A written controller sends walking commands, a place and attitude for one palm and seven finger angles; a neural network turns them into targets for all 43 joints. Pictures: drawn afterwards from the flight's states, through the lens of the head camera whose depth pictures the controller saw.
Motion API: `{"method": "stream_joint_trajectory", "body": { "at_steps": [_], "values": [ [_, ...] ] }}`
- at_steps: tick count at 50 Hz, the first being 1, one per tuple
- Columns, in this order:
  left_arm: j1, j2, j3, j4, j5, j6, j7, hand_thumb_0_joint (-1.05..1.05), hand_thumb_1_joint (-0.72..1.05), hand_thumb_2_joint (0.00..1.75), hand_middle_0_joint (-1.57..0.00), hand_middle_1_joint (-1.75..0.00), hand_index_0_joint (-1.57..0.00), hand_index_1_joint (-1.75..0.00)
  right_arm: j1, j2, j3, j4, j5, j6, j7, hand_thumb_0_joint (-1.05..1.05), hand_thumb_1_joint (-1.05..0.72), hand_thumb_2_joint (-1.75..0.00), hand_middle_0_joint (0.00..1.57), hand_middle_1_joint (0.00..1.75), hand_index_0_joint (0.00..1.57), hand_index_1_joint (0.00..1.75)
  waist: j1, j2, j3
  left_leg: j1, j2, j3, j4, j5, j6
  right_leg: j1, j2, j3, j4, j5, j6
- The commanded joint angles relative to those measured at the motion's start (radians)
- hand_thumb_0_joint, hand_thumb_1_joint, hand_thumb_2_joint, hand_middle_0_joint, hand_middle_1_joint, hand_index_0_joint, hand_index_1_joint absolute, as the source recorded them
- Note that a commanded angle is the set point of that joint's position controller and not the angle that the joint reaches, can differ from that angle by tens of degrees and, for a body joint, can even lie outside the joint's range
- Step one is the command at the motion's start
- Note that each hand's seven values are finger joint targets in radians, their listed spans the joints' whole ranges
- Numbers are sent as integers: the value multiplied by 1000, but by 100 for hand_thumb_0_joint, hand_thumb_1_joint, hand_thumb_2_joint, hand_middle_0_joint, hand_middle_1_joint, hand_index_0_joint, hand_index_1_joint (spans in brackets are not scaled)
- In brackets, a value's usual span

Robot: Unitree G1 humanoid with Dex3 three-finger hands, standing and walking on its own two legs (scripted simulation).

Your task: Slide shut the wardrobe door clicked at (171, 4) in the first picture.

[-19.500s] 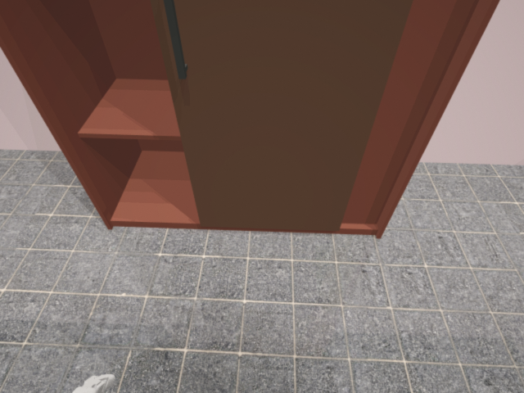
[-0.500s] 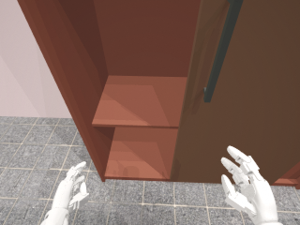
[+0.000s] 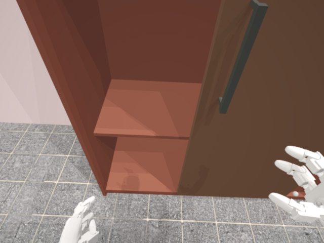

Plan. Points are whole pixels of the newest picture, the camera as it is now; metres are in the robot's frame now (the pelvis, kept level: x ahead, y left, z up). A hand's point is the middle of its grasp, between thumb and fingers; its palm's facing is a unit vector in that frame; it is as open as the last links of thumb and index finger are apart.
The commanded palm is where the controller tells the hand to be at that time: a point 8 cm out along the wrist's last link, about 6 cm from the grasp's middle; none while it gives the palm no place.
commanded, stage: raise the hand with hooked fingers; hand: right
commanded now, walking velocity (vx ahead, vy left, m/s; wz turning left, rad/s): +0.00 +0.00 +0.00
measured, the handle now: (235, 65) +0.51 -0.15 +0.21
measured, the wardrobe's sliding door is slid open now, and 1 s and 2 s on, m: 0.43 0.43 0.43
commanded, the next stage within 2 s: move the hooked fingers beside the handle in 1.24 s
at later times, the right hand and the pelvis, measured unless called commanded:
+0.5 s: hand out of the picture +0.24 -0.30 +0.19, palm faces +0.06 +0.99 -0.11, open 13.8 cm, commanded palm +0.21 -0.34 +0.21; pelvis +0.00 -0.02 +0.02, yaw -2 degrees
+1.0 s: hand out of the picture +0.27 -0.27 +0.22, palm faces -0.04 +0.99 -0.14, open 14.0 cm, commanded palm +0.24 -0.33 +0.25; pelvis +0.00 +0.00 +0.03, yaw -2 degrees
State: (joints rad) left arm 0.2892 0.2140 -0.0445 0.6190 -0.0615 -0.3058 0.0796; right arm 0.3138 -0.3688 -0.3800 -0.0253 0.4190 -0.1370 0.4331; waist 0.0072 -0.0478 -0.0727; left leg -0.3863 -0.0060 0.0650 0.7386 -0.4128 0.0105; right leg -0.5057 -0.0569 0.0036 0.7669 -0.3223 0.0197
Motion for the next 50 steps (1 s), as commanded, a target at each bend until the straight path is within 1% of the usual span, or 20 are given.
{"method": "stream_joint_trajectory", "body": {
  "at_steps": [1, 5, 9, 10, 13, 16, 21, 24, 25, 28, 30, 33, 36, 38, 40, 41, 44, 47, 49, 50],
  "values": [
    [-148, 146, 64, -177, -2, -95, -7, 0, 90, 90, -20, -30, -20, -30, -24, -124, -91, -222, 23, -82, -37, 0, 13, -46, 27, 96, 27, 96, -56, 21, -105, 14, -8, -16, -155, 351, -21, 163, 59, 8, -114, 213, -47],
    [-132, 176, 67, -164, -16, -114, 10, 0, 90, 90, -20, -30, -20, -30, -139, -141, -21, -194, -13, -23, -6, 0, 22, -42, 28, 102, 28, 102, -29, -2, -22, -23, -15, -16, -209, 201, -12, 185, 54, 14, -160, 129, -57],
    [-131, 182, 60, -161, -9, -133, 27, 0, 90, 90, -20, -30, -20, -30, -301, -277, -109, -341, -37, -26, -18, 0, 31, -38, 29, 108, 29, 108, -38, -56, -143, 36, -17, 8, -218, 171, -3, 293, 51, 38, -210, 139, -62],
    [-130, 183, 55, -148, -3, -132, 30, 0, 90, 90, -20, -30, -20, -30, -319, -320, -148, -359, -38, -31, -34, 0, 34, -37, 29, 110, 29, 110, -43, -49, -138, 54, -21, 10, -229, 172, 1, 301, 51, 42, -216, 148, -61],
    [-142, 171, 42, -137, -1, -133, 28, 0, 90, 90, -20, -30, -20, -30, -344, -304, -180, -351, -18, -42, -49, 0, 41, -34, 29, 114, 29, 114, -50, -93, -153, 88, -26, 30, -233, 206, 6, 347, 49, 51, -245, 177, -51],
    [-157, 168, 30, -127, -9, -123, 26, 0, 90, 90, -20, -30, -20, -30, -391, -287, -165, -245, -7, 14, -26, 0, 48, -31, 30, 118, 30, 118, -52, -134, -76, 87, -31, 34, -260, 216, 13, 342, 50, 55, -274, 165, -41],
    [-166, 180, 18, -139, -27, -81, 24, 0, 90, 90, -20, -30, -20, -30, -470, -262, -84, -72, -30, 181, 38, 0, 50, -30, 30, 120, 30, 120, -44, -41, 42, 60, -29, 25, -312, 171, 4, 288, 51, 60, -326, 77, -44],
    [-188, 182, 13, -165, -29, -66, 21, 0, 90, 90, -20, -30, -20, -30, -576, -320, -102, -130, -38, 226, 58, 0, 50, -30, 30, 120, 30, 120, -45, -40, -39, 87, -26, 22, -314, 168, 6, 337, 57, 69, -331, 81, -50],
    [-190, 177, 7, -166, -24, -62, 21, 0, 90, 90, -20, -30, -20, -30, -603, -354, -129, -160, -36, 222, 55, 0, 50, -30, 30, 120, 30, 120, -49, -26, -66, 108, -26, 20, -321, 174, 8, 351, 60, 66, -324, 100, -51],
    [-207, 170, 2, -178, -15, -70, 21, 0, 90, 90, -20, -30, -20, -30, -698, -450, -220, -295, -34, 176, 48, 0, 50, -30, 30, 120, 30, 120, -58, -90, -210, 152, -29, 20, -317, 221, 12, 455, 63, 69, -317, 175, -51],
    [-207, 164, -7, -163, -8, -70, 22, 0, 90, 90, -20, -30, -20, -30, -706, -498, -279, -295, -23, 150, 38, 0, 50, -30, 30, 120, 30, 120, -67, -114, -216, 177, -32, 21, -328, 236, 17, 460, 64, 63, -318, 202, -48],
    [-206, 164, -5, -139, -14, -67, 22, 0, 90, 90, -20, -30, -20, -30, -731, -480, -284, -169, -13, 170, 50, 0, 50, -30, 30, 120, 30, 120, -57, -119, -141, 162, -31, 22, -344, 272, 16, 439, 65, 59, -329, 207, -47],
    [-199, 179, -3, -117, -30, -52, 21, 0, 90, 90, -20, -30, -20, -30, -775, -439, -211, 21, -31, 253, 77, 0, 50, -30, 30, 120, 30, 120, -44, -85, -6, 109, -25, 18, -375, 223, 10, 371, 66, 56, -349, 141, -45],
    [-195, 185, 3, -127, -34, -45, 21, 0, 90, 90, -20, -30, -20, -30, -762, -411, -157, 107, -52, 290, 93, 0, 50, -30, 30, 120, 30, 120, -39, -25, 37, 78, -21, 12, -382, 196, 5, 349, 68, 57, -350, 112, -49],
    [-194, 187, 6, -142, -42, -33, 14, 0, 90, 90, -20, -30, -20, -30, -707, -345, -89, 149, -58, 318, 114, 0, 50, -30, 30, 120, 30, 120, -38, 29, 35, 83, -16, 8, -382, 188, 4, 330, 69, 50, -341, 110, -50],
    [-197, 195, 9, -153, -47, -30, 9, 0, 90, 90, -20, -30, -20, -30, -703, -358, -92, 126, -54, 326, 125, 0, 50, -30, 30, 120, 30, 120, -41, 17, 2, 84, -14, 6, -377, 189, 2, 339, 73, 48, -337, 108, -52],
    [-223, 198, 13, -193, -44, -32, 3, 0, 90, 90, -20, -30, -20, -30, -737, -466, -184, -52, -35, 307, 149, 0, 50, -30, 30, 120, 30, 120, -59, -10, -174, 158, -9, -7, -349, 273, 3, 418, 85, 41, -310, 188, -60],
    [-229, 177, 10, -203, -25, -47, 0, 0, 90, 90, -20, -30, -20, -30, -757, -569, -330, -245, -5, 209, 112, 0, 50, -30, 30, 120, 30, 120, -80, -55, -303, 239, -16, -8, -332, 367, 5, 482, 89, 33, -289, 286, -63],
    [-213, 168, 10, -189, -16, -56, 3, 0, 90, 90, -20, -30, -20, -30, -732, -588, -383, -256, -1, 165, 76, 0, 50, -30, 30, 120, 30, 120, -85, -81, -288, 243, -21, 2, -326, 394, 6, 482, 87, 29, -294, 310, -63],
    [-206, 167, 8, -168, -12, -53, 3, 0, 90, 90, -20, -30, -20, -30, -722, -593, -395, -233, -2, 159, 56, 0, 50, -30, 30, 120, 30, 120, -85, -85, -229, 236, -19, 0, -339, 376, 6, 446, 84, 25, -295, 294, -60]
  ]
}}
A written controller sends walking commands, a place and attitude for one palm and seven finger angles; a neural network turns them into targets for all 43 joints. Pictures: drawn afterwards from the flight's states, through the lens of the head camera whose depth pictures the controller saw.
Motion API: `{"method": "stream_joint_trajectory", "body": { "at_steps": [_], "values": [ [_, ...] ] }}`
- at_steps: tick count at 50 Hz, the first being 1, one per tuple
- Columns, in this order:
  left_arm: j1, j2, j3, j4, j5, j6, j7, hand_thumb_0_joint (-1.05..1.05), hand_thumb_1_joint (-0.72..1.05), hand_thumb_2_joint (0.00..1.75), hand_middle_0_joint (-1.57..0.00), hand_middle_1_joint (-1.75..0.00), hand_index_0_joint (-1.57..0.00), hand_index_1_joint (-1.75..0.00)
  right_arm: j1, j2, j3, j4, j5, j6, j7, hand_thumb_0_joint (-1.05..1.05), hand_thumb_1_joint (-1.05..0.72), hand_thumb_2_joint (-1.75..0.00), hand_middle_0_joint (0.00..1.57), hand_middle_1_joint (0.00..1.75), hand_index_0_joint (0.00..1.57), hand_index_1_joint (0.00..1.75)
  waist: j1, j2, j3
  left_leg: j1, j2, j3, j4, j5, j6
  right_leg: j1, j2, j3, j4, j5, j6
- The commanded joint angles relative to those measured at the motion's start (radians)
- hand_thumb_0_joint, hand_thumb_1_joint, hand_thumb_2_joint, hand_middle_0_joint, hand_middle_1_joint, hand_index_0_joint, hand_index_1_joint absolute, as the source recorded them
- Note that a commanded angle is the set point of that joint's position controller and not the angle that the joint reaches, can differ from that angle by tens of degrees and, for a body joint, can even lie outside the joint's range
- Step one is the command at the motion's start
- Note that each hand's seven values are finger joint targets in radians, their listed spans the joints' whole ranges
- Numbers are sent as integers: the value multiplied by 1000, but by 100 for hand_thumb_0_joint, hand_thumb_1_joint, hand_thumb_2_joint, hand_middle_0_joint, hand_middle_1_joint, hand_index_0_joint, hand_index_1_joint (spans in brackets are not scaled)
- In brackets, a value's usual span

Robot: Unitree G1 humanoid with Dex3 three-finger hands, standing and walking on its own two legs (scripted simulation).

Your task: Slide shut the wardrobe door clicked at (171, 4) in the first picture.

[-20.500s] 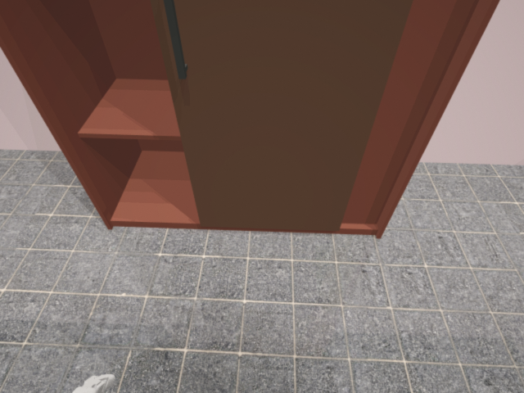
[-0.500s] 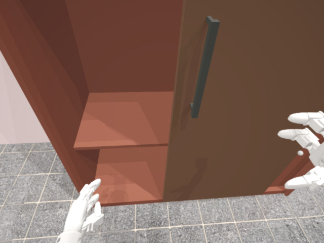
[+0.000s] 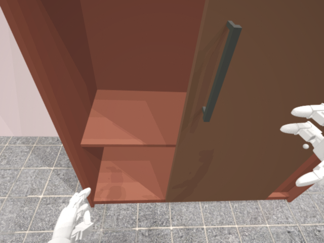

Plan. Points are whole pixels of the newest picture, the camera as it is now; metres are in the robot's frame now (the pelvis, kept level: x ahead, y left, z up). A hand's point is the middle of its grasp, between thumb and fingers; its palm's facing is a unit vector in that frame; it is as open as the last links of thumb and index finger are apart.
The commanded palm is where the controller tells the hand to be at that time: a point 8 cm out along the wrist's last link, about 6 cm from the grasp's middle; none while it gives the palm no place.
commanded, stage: raise the hand with hooked fingers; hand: right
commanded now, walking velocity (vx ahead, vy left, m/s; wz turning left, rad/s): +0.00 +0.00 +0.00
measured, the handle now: (216, 78) +0.50 -0.13 +0.19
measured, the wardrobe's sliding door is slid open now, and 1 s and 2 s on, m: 0.43 0.43 0.43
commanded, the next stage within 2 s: move the hooked fingers beside the handle in 0.24 s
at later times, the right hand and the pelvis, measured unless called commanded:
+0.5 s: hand (318, 129) +0.29 -0.28 +0.22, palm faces +0.05 +0.99 -0.11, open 13.9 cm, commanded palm +0.26 -0.31 +0.22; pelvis +0.02 +0.01 +0.00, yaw +0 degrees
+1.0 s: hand (276, 121) +0.34 -0.24 +0.19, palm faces -0.07 +0.99 -0.08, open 14.0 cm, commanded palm +0.32 -0.28 +0.21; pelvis +0.01 -0.01 +0.00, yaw +0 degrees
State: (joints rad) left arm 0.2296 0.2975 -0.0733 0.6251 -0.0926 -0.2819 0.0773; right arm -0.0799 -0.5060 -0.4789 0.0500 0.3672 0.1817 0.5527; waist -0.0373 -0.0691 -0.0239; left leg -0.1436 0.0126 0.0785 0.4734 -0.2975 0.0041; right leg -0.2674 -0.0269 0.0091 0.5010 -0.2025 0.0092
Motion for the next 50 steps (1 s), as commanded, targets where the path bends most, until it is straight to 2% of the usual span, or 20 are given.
{"method": "stream_joint_trajectory", "body": {
  "at_steps": [1, 5, 7, 10, 14, 15, 17, 21, 24, 25, 28, 31, 33, 36, 38, 40, 41, 45, 49, 50],
  "values": [
    [-147, 79, 38, -164, 15, -79, 6, 0, 90, 90, -20, -30, -20, -30, -331, -400, -260, -250, 46, -154, -73, 0, 50, -30, 30, 120, 30, 120, -25, -71, -202, -47, -40, -10, -81, 252, 11, 191, 51, 16, -37, 150, -48],
    [-133, 97, 45, -133, -2, -64, 13, 0, 90, 90, -20, -30, -20, -30, -335, -289, -121, 1, 16, -47, -61, 0, 50, -30, 30, 120, 30, 120, -4, -61, 17, -146, -26, -32, -123, 155, 7, 105, 45, 12, -57, 42, -40],
    [-133, 106, 47, -150, -11, -56, 16, 0, 90, 90, -20, -30, -20, -30, -351, -255, -40, 19, -6, -11, -40, 0, 50, -30, 30, 120, 30, 120, 10, -23, 6, -165, -23, -38, -121, 141, -3, 105, 47, 13, -52, 28, -44],
    [-141, 105, 46, -178, -16, -46, 17, 0, 90, 90, -20, -30, -20, -30, -364, -239, 11, -53, -7, 2, -12, 0, 50, -30, 30, 120, 30, 120, 16, 35, -98, -128, -19, -41, -103, 174, -6, 140, 49, 15, -31, 58, -52],
    [-163, 98, 44, -200, 1, -60, 16, 0, 90, 90, -20, -30, -20, -30, -384, -403, -191, -262, 33, -89, -3, 0, 50, -30, 30, 120, 30, 120, -19, 33, -342, -8, -21, -41, -55, 344, -8, 247, 61, 21, -2, 190, -60],
    [-160, 91, 38, -190, 7, -61, 15, 0, 90, 90, -20, -30, -20, -30, -357, -443, -241, -284, 49, -117, -15, 0, 50, -30, 30, 120, 30, 120, -28, 36, -342, 22, -20, -42, -55, 371, -8, 229, 60, 18, 4, 209, -58],
    [-154, 82, 39, -181, 10, -67, 11, 0, 90, 90, -20, -30, -20, -30, -331, -424, -269, -247, 57, -145, -29, 0, 50, -30, 30, 120, 30, 120, -31, 7, -313, 7, -28, -28, -50, 408, -7, 228, 60, 13, -2, 228, -58],
    [-149, 85, 40, -149, 1, -59, 6, 0, 90, 90, -20, -30, -20, -30, -332, -299, -153, -76, 35, -77, -49, 0, 50, -30, 30, 120, 30, 120, -12, -69, -94, -105, -27, -18, -76, 323, 2, 158, 53, 9, -29, 160, -44],
    [-142, 96, 41, -161, -14, -44, 10, 0, 90, 90, -20, -30, -20, -30, -365, -211, -7, -9, 3, 8, -34, 0, 50, -30, 30, 120, 30, 120, 11, -31, -36, -155, -28, -10, -87, 249, -1, 143, 49, 19, -47, 109, -45],
    [-144, 92, 43, -163, -15, -39, 10, 0, 90, 90, -20, -30, -20, -30, -380, -170, 44, -25, -4, 17, -32, 0, 50, -30, 30, 120, 30, 120, 21, 13, -39, -152, -27, -10, -90, 249, -1, 143, 50, 21, -40, 108, -49],
    [-149, 100, 47, -184, -12, -37, 14, 0, 90, 90, -20, -30, -20, -30, -456, -225, 24, -133, -14, 5, -33, 0, 50, -30, 30, 120, 30, 120, 20, 16, -178, -121, -27, -14, -72, 270, -1, 211, 56, 27, -26, 136, -57],
    [-155, 89, 43, -180, 4, -43, 16, 0, 90, 90, -20, -30, -20, -30, -536, -324, -91, -264, 0, -81, -68, 0, 50, -30, 30, 120, 30, 120, 7, 2, -318, -55, -32, -15, -57, 317, 4, 268, 59, 32, -13, 197, -57],
    [-149, 81, 42, -168, 13, -48, 17, 0, 90, 90, -20, -30, -20, -30, -528, -356, -160, -251, 9, -126, -94, 0, 50, -30, 30, 120, 30, 120, -7, -8, -361, -21, -34, -10, -44, 356, 7, 289, 56, 31, -12, 238, -55],
    [-139, 78, 38, -138, 15, -38, 15, 0, 90, 90, -20, -30, -20, -30, -530, -330, -155, -91, -6, -115, -122, 0, 50, -30, 30, 120, 30, 120, -8, -31, -244, -51, -35, -2, -55, 329, 10, 218, 53, 27, -29, 204, -48],
    [-139, 82, 38, -136, 9, -27, 15, 0, 90, 90, -20, -30, -20, -30, -523, -279, -89, -1, -28, -68, -122, 0, 50, -30, 30, 120, 30, 120, -3, -72, -160, -86, -30, -1, -63, 290, 13, 185, 48, 26, -48, 171, -41],
    [-138, 83, 41, -145, 3, -12, 9, 0, 90, 90, -20, -30, -20, -30, -495, -201, -1, 59, -45, -16, -113, 0, 50, -30, 30, 120, 30, 120, 3, -40, -116, -92, -23, -4, -69, 299, 15, 158, 48, 23, -45, 170, -42],
    [-138, 92, 45, -158, -3, -6, 7, 0, 90, 90, -20, -30, -20, -30, -481, -214, 1, 50, -49, 4, -107, 0, 50, -30, 30, 120, 30, 120, 3, -18, -135, -93, -22, -3, -66, 309, 12, 165, 45, 22, -45, 178, -43],
    [-153, 84, 41, -181, -5, 10, 5, 0, 90, 90, -20, -30, -20, -30, -557, -117, 122, -54, -42, 5, -97, 0, 50, -30, 30, 120, 30, 120, 33, 19, -179, -113, -24, 0, -62, 272, 11, 201, 44, 28, -33, 154, -49],
    [-147, 89, 47, -165, 9, -4, 15, 0, 90, 90, -20, -30, -20, -30, -694, -227, -2, -150, -33, -79, -152, 0, 50, -30, 30, 120, 30, 120, 23, 11, -307, -92, -33, -2, -51, 260, 13, 285, 42, 47, -35, 175, -47],
    [-141, 87, 43, -148, 16, 2, 17, 0, 90, 90, -20, -30, -20, -30, -697, -263, -32, -141, -36, -95, -178, 0, 50, -30, 30, 120, 30, 120, 15, 4, -295, -77, -30, -3, -58, 246, 14, 262, 43, 42, -35, 165, -46]
  ]
}}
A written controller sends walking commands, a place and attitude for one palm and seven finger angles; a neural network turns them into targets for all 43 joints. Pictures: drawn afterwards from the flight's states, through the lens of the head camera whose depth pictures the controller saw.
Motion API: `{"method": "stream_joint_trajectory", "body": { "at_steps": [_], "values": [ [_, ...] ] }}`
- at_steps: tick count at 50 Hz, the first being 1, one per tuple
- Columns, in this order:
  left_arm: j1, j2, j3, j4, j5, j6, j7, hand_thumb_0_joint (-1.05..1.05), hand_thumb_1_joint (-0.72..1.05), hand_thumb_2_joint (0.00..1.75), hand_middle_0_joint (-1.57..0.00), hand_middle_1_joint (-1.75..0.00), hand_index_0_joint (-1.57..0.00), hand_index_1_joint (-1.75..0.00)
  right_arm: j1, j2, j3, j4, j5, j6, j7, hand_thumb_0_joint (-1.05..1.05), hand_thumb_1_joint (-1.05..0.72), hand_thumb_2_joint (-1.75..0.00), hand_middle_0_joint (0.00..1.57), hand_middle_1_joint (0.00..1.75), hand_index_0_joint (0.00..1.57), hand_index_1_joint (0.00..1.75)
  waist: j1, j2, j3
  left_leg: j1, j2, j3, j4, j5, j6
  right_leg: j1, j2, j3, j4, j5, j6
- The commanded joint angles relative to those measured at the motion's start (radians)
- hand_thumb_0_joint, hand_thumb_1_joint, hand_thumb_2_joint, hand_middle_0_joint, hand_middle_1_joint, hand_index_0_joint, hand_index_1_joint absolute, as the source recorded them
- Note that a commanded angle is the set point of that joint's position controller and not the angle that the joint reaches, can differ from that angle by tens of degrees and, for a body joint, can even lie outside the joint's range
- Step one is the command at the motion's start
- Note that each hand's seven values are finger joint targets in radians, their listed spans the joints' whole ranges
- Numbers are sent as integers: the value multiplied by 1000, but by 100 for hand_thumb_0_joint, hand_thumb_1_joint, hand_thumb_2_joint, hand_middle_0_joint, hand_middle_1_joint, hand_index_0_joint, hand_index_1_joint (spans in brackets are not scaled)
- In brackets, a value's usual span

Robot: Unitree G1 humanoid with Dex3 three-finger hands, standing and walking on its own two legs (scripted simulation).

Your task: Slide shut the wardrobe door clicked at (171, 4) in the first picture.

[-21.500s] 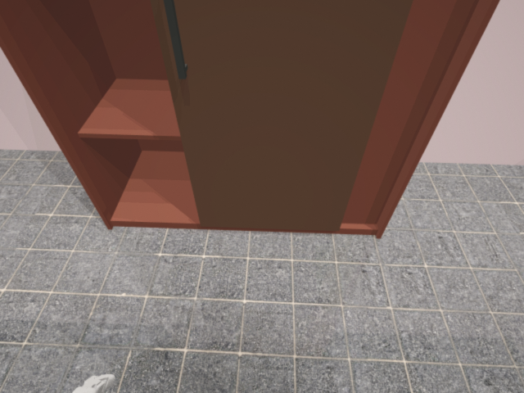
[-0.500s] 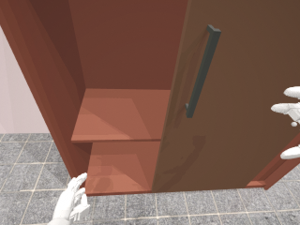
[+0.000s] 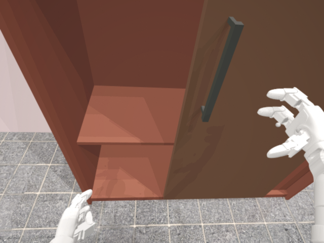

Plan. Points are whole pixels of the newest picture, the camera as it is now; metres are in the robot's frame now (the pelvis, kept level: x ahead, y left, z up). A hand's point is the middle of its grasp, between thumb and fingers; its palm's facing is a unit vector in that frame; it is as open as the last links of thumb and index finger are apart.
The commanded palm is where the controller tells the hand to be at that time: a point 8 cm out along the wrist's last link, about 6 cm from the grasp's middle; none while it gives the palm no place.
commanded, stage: move the hooked fingers beside the handle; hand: right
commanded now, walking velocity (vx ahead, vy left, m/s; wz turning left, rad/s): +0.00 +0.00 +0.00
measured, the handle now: (216, 77) +0.49 -0.12 +0.19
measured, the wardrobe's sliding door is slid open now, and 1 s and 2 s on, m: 0.43 0.43 0.43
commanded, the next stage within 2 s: feel for the door with the fingertips in 1.82 s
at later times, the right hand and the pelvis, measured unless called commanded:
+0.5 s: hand (266, 104) +0.38 -0.21 +0.20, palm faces -0.03 +1.00 -0.04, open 14.0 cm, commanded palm +0.36 -0.26 +0.20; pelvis +0.00 +0.01 +0.00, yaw +1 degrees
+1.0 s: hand (244, 87) +0.43 -0.17 +0.21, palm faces -0.06 +1.00 -0.03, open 14.0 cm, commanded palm +0.40 -0.23 +0.20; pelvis +0.00 +0.00 +0.00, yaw +1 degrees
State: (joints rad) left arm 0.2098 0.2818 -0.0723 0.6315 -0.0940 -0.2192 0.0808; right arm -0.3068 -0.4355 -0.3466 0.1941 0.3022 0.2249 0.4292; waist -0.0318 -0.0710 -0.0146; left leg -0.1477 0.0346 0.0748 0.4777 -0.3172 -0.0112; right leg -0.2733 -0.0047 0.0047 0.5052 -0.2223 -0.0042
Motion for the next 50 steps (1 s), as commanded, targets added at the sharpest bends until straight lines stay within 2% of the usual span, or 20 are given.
{"method": "stream_joint_trajectory", "body": {
  "at_steps": [1, 5, 9, 10, 12, 13, 14, 15, 19, 22, 24, 25, 26, 30, 33, 41, 46, 47, 49, 50],
  "values": [
    [-118, 102, 42, -151, 19, -63, 15, 0, 90, 90, -20, -30, -20, -30, -506, -335, -173, -279, 19, -150, -73, 0, 50, -30, 30, 120, 30, 120, 13, 3, -309, -75, -55, -1, -61, 266, 29, 272, 20, 49, -46, 183, -33],
    [-100, 103, 46, -125, 23, -50, 14, 0, 90, 90, -20, -30, -20, -30, -485, -340, -181, -121, -23, -129, -104, 0, 50, -30, 30, 120, 30, 120, 3, -21, -259, -49, -48, -6, -64, 306, 33, 227, 20, 30, -49, 208, -30],
    [-95, 108, 48, -145, 10, -34, 11, 0, 90, 90, -20, -30, -20, -30, -457, -249, -73, -11, -31, -70, -59, 0, 50, -30, 30, 120, 30, 120, 20, -13, -207, -77, -45, -8, -66, 325, 31, 205, 20, 24, -50, 201, -32],
    [-87, 110, 52, -140, 10, -29, 10, 0, 90, 90, -20, -30, -20, -30, -454, -229, -55, 20, -30, -64, -48, 0, 50, -30, 30, 120, 30, 120, 24, 21, -195, -68, -45, -8, -71, 347, 32, 191, 21, 19, -40, 207, -36],
    [-90, 118, 54, -152, 6, -24, 8, 0, 90, 90, -20, -30, -20, -30, -466, -241, -55, 14, -21, -61, -29, 0, 50, -30, 30, 120, 30, 120, 26, 22, -216, -81, -45, -11, -66, 352, 29, 203, 22, 17, -34, 206, -38],
    [-85, 119, 57, -153, 8, -23, 9, 0, 90, 90, -20, -30, -20, -30, -488, -245, -59, 16, -16, -65, -25, 0, 50, -30, 30, 120, 30, 120, 31, 61, -227, -82, -47, -8, -63, 353, 28, 205, 22, 23, -32, 206, -40],
    [-87, 120, 57, -151, 8, -22, 10, 0, 90, 90, -20, -30, -20, -30, -514, -245, -54, 20, -13, -74, -21, 0, 50, -30, 30, 120, 30, 120, 35, 47, -230, -97, -46, -13, -66, 333, 26, 208, 23, 20, -30, 187, -40],
    [-79, 120, 57, -141, 9, -19, 11, 0, 90, 90, -20, -30, -20, -30, -541, -259, -62, 17, -9, -92, -29, 0, 50, -30, 30, 120, 30, 120, 40, 75, -220, -91, -47, -13, -72, 319, 26, 196, 22, 20, -25, 175, -42],
    [-75, 115, 59, -140, 17, -35, 13, 0, 90, 90, -20, -30, -20, -30, -663, -291, -88, -75, -20, -160, -66, 0, 50, -30, 30, 120, 30, 120, 42, -16, -303, -85, -49, -16, -60, 324, 31, 267, 23, 28, -23, 211, -40],
    [-57, 119, 60, -118, 22, -34, 14, 0, 90, 90, -20, -30, -20, -30, -695, -306, -99, -28, -33, -182, -94, 0, 50, -30, 30, 120, 30, 120, 48, 7, -292, -76, -49, -20, -63, 328, 29, 249, 21, 26, -25, 206, -42],
    [-56, 117, 60, -117, 19, -34, 12, 0, 90, 90, -20, -30, -20, -30, -693, -270, -66, 3, -43, -180, -98, 0, 50, -30, 30, 120, 30, 120, 47, -29, -277, -83, -48, -19, -61, 324, 33, 252, 21, 26, -31, 209, -38],
    [-46, 117, 63, -112, 21, -31, 11, 0, 90, 90, -20, -30, -20, -30, -668, -274, -73, 29, -47, -174, -101, 0, 50, -30, 30, 120, 30, 120, 41, 1, -281, -64, -47, -18, -64, 335, 33, 237, 21, 23, -27, 213, -41],
    [-49, 120, 62, -114, 18, -30, 9, 0, 90, 90, -20, -30, -20, -30, -660, -264, -60, 56, -52, -164, -100, 0, 50, -30, 30, 120, 30, 120, 42, -18, -261, -76, -46, -20, -62, 343, 33, 230, 20, 20, -29, 212, -39],
    [-31, 126, 68, -111, 17, -13, 7, 0, 90, 90, -20, -30, -20, -30, -611, -230, -35, 172, -50, -124, -90, 0, 50, -30, 30, 120, 30, 120, 41, 47, -223, -82, -45, -17, -67, 332, 31, 182, 21, 16, -30, 188, -41],
    [-26, 135, 72, -116, 15, -4, 7, 0, 90, 90, -20, -30, -20, -30, -657, -274, -62, 189, -50, -127, -93, 0, 50, -30, 30, 120, 30, 120, 44, 88, -234, -92, -45, -21, -63, 325, 26, 171, 19, 15, -30, 175, -43],
    [1, 126, 75, -94, 25, -15, 7, 0, 90, 90, -20, -30, -20, -30, -876, -239, -6, 97, -72, -233, -140, 0, 50, -30, 30, 120, 30, 120, 79, -24, -324, -108, -51, -27, -59, 321, 33, 275, 14, 26, -17, 212, -39],
    [31, 135, 79, -56, 22, -5, 6, 0, 90, 90, -20, -30, -20, -30, -865, -205, 16, 299, -82, -201, -156, 0, 50, -30, 30, 120, 30, 120, 85, 46, -236, -140, -51, -25, -70, 285, 30, 202, 13, 20, -29, 157, -40],
    [37, 135, 79, -54, 21, -2, 4, 0, 90, 90, -20, -30, -20, -30, -873, -188, 35, 332, -88, -193, -158, 0, 50, -30, 30, 120, 30, 120, 85, 50, -220, -148, -50, -23, -67, 278, 30, 187, 13, 20, -32, 149, -39],
    [42, 136, 83, -69, 24, 5, -1, 0, 90, 90, -20, -30, -20, -30, -829, -201, 12, 344, -97, -187, -168, 0, 50, -30, 30, 120, 30, 120, 65, 46, -257, -129, -48, -22, -55, 294, 33, 188, 15, 20, -30, 173, -37],
    [46, 136, 85, -70, 27, 10, -4, 0, 90, 90, -20, -30, -20, -30, -809, -232, -18, 343, -102, -194, -174, 0, 50, -30, 30, 120, 30, 120, 54, 52, -278, -95, -48, -22, -53, 323, 37, 185, 15, 17, -24, 201, -38]
  ]
}}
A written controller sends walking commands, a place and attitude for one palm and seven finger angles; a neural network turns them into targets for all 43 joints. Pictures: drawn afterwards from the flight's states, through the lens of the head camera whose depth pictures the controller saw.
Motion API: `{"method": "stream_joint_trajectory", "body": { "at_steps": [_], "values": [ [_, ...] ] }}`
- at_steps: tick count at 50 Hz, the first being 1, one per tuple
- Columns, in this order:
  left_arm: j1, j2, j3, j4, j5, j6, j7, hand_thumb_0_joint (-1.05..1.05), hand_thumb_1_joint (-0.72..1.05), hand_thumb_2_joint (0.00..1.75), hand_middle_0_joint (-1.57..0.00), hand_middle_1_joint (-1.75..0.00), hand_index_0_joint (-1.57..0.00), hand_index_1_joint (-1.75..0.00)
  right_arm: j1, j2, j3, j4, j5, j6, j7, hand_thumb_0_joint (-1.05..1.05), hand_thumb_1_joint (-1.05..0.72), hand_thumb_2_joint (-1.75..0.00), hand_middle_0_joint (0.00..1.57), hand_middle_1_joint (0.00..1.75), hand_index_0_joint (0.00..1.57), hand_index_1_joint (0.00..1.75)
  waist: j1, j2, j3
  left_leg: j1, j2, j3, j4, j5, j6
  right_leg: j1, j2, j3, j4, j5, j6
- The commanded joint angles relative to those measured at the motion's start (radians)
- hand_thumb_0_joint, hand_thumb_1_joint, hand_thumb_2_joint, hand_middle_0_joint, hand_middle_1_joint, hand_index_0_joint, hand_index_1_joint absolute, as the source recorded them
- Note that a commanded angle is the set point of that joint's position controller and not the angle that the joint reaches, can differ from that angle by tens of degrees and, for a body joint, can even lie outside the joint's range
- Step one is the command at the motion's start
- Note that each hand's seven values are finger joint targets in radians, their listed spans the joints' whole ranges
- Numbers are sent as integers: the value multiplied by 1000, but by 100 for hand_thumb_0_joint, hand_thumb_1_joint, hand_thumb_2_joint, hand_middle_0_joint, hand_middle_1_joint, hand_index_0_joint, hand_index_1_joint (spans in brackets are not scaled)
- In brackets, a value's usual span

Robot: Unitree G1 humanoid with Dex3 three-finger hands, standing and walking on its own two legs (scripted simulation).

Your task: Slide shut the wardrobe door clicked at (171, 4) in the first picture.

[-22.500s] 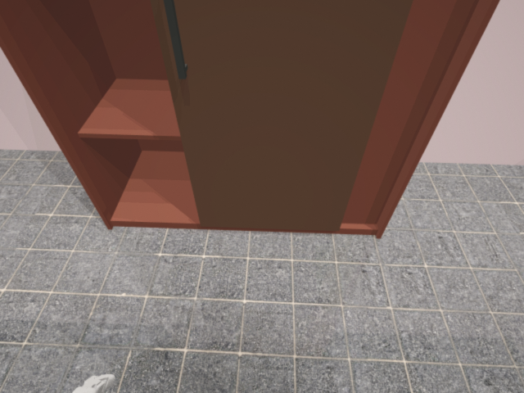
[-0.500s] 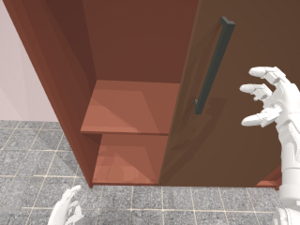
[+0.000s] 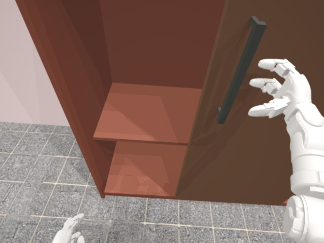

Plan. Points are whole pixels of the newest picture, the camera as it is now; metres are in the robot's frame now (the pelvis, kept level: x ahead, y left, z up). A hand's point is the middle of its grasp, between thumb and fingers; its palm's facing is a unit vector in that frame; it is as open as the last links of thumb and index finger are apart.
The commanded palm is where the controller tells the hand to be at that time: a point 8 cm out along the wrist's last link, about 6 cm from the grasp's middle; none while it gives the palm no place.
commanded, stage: move the hooked fingers beside the handle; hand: right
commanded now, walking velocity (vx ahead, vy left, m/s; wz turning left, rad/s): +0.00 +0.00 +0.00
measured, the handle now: (234, 78) +0.49 -0.13 +0.19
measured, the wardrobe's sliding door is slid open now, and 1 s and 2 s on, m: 0.43 0.43 0.43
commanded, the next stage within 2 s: feel for the door with the fingertips in 0.82 s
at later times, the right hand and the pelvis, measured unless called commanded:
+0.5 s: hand (262, 94) +0.42 -0.18 +0.20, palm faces -0.03 +1.00 -0.01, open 14.0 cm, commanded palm +0.40 -0.24 +0.20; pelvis +0.01 +0.00 +0.00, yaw +1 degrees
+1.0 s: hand (259, 94) +0.43 -0.18 +0.19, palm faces -0.02 +1.00 -0.03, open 14.0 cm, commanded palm +0.40 -0.22 +0.20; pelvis +0.00 +0.00 +0.00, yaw +0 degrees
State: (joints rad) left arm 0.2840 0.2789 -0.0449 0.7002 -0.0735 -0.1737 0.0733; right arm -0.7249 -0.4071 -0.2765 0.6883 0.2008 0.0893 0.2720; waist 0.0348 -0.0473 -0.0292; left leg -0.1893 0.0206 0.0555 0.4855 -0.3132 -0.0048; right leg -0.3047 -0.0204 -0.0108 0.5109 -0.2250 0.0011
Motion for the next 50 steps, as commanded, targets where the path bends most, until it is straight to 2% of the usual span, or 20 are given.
{"method": "stream_joint_trajectory", "body": {
  "at_steps": [1, 5, 9, 12, 15, 20, 21, 22, 27, 29, 32, 33, 35, 36, 40, 41, 44, 46, 49, 50],
  "values": [
    [-28, 140, 58, -153, 7, -31, 0, 0, 90, 90, -20, -30, -20, -30, -361, -267, -99, -155, -3, -61, -18, 0, 50, -30, 30, 120, 30, 120, -20, 47, -294, -36, -34, -4, -51, 345, 28, 215, 31, 32, -29, 224, -44],
    [-32, 134, 60, -171, 12, -23, -2, 0, 90, 90, -20, -30, -20, -30, -397, -327, -149, -251, 1, -110, -22, 0, 50, -30, 30, 120, 30, 120, -25, 59, -335, 14, -35, -11, -47, 399, 25, 222, 28, 23, -22, 265, -51],
    [-32, 130, 59, -173, 7, -26, 0, 0, 90, 90, -20, -30, -20, -30, -451, -298, -112, -298, -4, -128, -11, 0, 50, -30, 30, 120, 30, 120, -2, -14, -316, -30, -41, -14, -53, 387, 24, 264, 26, 21, -26, 263, -50],
    [-28, 134, 63, -165, 4, -25, 3, 0, 90, 90, -20, -30, -20, -30, -421, -299, -115, -277, 0, -109, -1, 0, 50, -30, 30, 120, 30, 120, 2, -2, -297, -32, -42, -13, -60, 394, 23, 260, 26, 16, -23, 260, -53],
    [-33, 126, 63, -164, -3, -26, 2, 0, 90, 90, -20, -30, -20, -30, -422, -181, -13, -270, 10, -79, 16, 0, 50, -30, 30, 120, 30, 120, 17, -32, -262, -64, -43, -7, -69, 374, 28, 269, 27, 18, -18, 252, -51],
    [-36, 134, 65, -160, 2, -25, -2, 0, 90, 90, -20, -30, -20, -30, -367, -197, -55, -280, 31, -56, 0, 0, 50, -30, 30, 120, 30, 120, -1, 31, -288, -47, -43, -1, -63, 385, 28, 259, 30, 25, -15, 260, -51],
    [-38, 137, 67, -164, 3, -23, -3, 0, 90, 90, -20, -30, -20, -30, -354, -239, -98, -293, 30, -59, -9, 0, 50, -30, 30, 120, 30, 120, -9, 56, -313, -31, -43, -2, -54, 408, 25, 261, 29, 26, -15, 274, -51],
    [-48, 133, 65, -172, 4, -21, -4, 0, 90, 90, -20, -30, -20, -30, -354, -232, -92, -322, 28, -62, -12, 0, 50, -30, 30, 120, 30, 120, -13, 34, -331, -21, -40, -6, -49, 426, 24, 271, 32, 22, -15, 289, -51],
    [-62, 125, 57, -173, 3, -13, -1, 0, 90, 90, -20, -30, -20, -30, -394, -261, -101, -336, 7, -76, -37, 0, 50, -30, 30, 120, 30, 120, -6, 38, -271, -40, -39, -10, -60, 377, 21, 244, 30, 20, -25, 238, -53],
    [-68, 124, 53, -176, 3, -9, 2, 0, 90, 90, -20, -30, -20, -30, -401, -275, -103, -335, -2, -74, -36, 0, 50, -30, 30, 120, 30, 120, -7, -16, -272, -39, -37, -13, -57, 375, 26, 255, 30, 22, -28, 246, -49],
    [-71, 121, 52, -176, 2, -8, 4, 0, 90, 90, -20, -30, -20, -30, -411, -257, -86, -320, 0, -68, -27, 0, 50, -30, 30, 120, 30, 120, 2, -16, -275, -46, -39, -12, -63, 371, 26, 266, 29, 24, -22, 239, -49],
    [-75, 119, 50, -177, -1, -10, 6, 0, 90, 90, -20, -30, -20, -30, -437, -209, -36, -329, 5, -68, -18, 0, 50, -30, 30, 120, 30, 120, 15, -21, -271, -59, -39, -10, -64, 362, 27, 277, 29, 26, -24, 235, -48],
    [-66, 124, 52, -167, 1, -11, 10, 0, 90, 90, -20, -30, -20, -30, -422, -201, -40, -282, 19, -60, -9, 0, 50, -30, 30, 120, 30, 120, 15, 43, -268, -51, -40, -7, -71, 362, 26, 261, 28, 27, -21, 224, -52],
    [-69, 128, 54, -169, -2, -11, 10, 0, 90, 90, -20, -30, -20, -30, -410, -218, -58, -269, 23, -56, -5, 0, 50, -30, 30, 120, 30, 120, 11, 33, -276, -55, -40, -10, -67, 362, 25, 262, 27, 27, -22, 221, -50],
    [-62, 125, 51, -157, -2, -13, 8, 0, 90, 90, -20, -30, -20, -30, -427, -166, -13, -233, 24, -49, -7, 0, 50, -30, 30, 120, 30, 120, 17, 28, -249, -77, -38, -7, -73, 330, 27, 247, 32, 29, -19, 198, -50],
    [-56, 131, 55, -154, -1, -12, 7, 0, 90, 90, -20, -30, -20, -30, -430, -208, -48, -225, 20, -51, -13, 0, 50, -30, 30, 120, 30, 120, 12, 31, -266, -75, -39, -9, -68, 339, 26, 248, 32, 32, -19, 203, -50],
    [-52, 131, 53, -158, 1, -7, 8, 0, 90, 90, -20, -30, -20, -30, -453, -232, -62, -212, 13, -60, -23, 0, 50, -30, 30, 120, 30, 120, 12, 61, -258, -72, -38, -7, -64, 325, 22, 227, 32, 33, -24, 191, -49],
    [-49, 130, 54, -160, 4, -7, 5, 0, 90, 90, -20, -30, -20, -30, -475, -258, -77, -258, 4, -86, -34, 0, 50, -30, 30, 120, 30, 120, 7, 32, -295, -49, -37, -10, -58, 344, 25, 241, 31, 33, -21, 214, -50],
    [-59, 117, 54, -174, 5, -18, -3, 0, 90, 90, -20, -30, -20, -30, -481, -191, -31, -328, 3, -113, -41, 0, 50, -30, 30, 120, 30, 120, 5, -48, -344, -57, -39, -7, -50, 357, 30, 311, 29, 42, -14, 260, -43],
    [-55, 115, 55, -170, 6, -19, -5, 0, 90, 90, -20, -30, -20, -30, -475, -166, -11, -340, 6, -118, -44, 0, 50, -30, 30, 120, 30, 120, 9, -30, -343, -46, -42, -4, -53, 363, 32, 308, 27, 42, -10, 270, -45]
  ]
}}
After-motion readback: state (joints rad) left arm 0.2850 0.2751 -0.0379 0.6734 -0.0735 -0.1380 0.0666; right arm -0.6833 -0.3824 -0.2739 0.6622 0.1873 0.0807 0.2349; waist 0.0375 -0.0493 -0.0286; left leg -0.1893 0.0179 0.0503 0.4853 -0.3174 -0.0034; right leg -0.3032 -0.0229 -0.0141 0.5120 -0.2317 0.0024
